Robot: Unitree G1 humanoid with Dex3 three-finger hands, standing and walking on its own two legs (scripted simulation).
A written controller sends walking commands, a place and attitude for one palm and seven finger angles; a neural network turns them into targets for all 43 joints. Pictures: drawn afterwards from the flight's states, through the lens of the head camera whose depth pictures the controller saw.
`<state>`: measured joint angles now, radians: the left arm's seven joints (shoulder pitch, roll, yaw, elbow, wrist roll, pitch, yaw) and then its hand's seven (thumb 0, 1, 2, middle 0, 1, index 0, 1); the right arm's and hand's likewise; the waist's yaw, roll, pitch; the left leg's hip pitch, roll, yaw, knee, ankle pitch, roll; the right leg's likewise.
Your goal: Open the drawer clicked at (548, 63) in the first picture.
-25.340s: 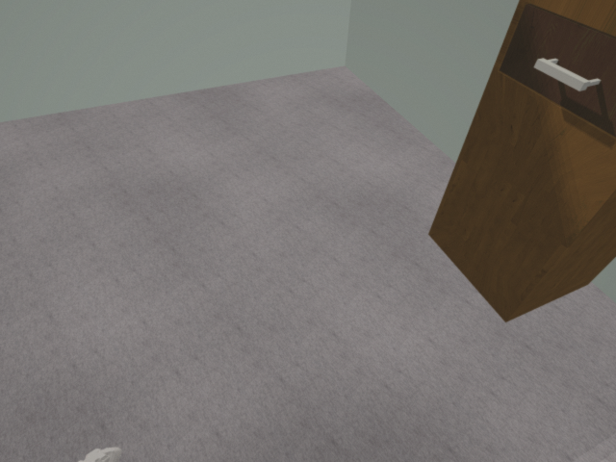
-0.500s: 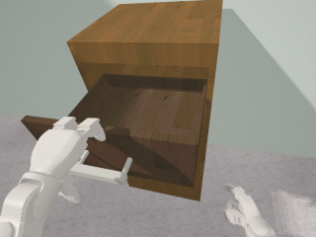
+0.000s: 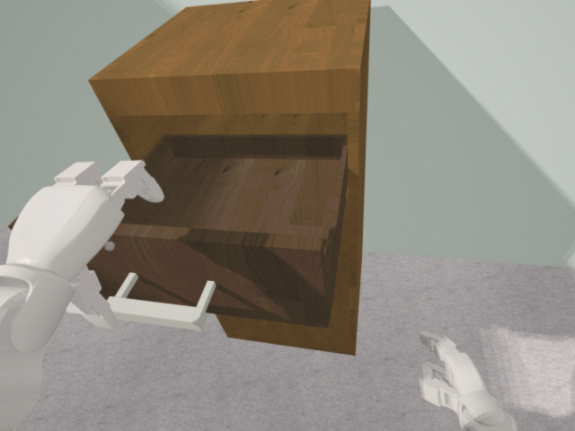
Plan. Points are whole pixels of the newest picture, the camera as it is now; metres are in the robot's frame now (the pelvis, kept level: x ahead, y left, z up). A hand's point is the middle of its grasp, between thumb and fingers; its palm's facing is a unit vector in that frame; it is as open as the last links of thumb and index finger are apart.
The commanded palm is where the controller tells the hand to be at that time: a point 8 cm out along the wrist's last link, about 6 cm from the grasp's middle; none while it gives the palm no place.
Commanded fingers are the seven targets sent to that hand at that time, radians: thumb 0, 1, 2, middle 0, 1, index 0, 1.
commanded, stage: draw the hand back to the body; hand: left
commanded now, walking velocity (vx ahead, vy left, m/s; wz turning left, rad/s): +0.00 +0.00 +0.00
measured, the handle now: (161, 298) +0.25 +0.22 +0.09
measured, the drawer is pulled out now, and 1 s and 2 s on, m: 0.29 0.29 0.29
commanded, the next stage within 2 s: step back with the hand held close in 1.64 s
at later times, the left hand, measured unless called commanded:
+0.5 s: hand (75, 268) +0.20 +0.23 +0.22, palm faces +0.16 +0.01 -0.99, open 13.8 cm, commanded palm +0.16 +0.25 +0.28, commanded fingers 0.00 -0.50 0.30 -0.30 -1.20 -0.30 -1.20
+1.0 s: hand (45, 216) +0.21 +0.23 +0.29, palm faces +0.47 -0.82 -0.34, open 12.5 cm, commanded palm +0.16 +0.28 +0.28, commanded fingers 0.00 0.17 0.58 -0.25 -0.77 -0.25 -0.77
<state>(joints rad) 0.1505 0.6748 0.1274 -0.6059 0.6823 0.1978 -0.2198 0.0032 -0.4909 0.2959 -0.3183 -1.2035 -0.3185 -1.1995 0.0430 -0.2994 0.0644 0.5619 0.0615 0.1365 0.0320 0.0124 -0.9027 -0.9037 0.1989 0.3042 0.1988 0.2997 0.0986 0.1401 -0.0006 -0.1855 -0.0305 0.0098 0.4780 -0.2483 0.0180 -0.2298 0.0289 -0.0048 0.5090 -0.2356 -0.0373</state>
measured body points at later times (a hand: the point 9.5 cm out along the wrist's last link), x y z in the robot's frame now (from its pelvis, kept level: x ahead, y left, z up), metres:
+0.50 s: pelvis +0.00 +0.00 +0.00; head -0.01 -0.05 +0.44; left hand +0.19 +0.23 +0.27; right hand +0.25 -0.19 -0.08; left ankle +0.01 +0.11 -0.74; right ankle +0.03 -0.09 -0.74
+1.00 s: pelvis +0.03 +0.02 +0.00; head +0.01 +0.01 +0.45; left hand +0.18 +0.27 +0.30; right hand +0.21 -0.19 -0.08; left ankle +0.01 +0.11 -0.74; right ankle +0.03 -0.09 -0.74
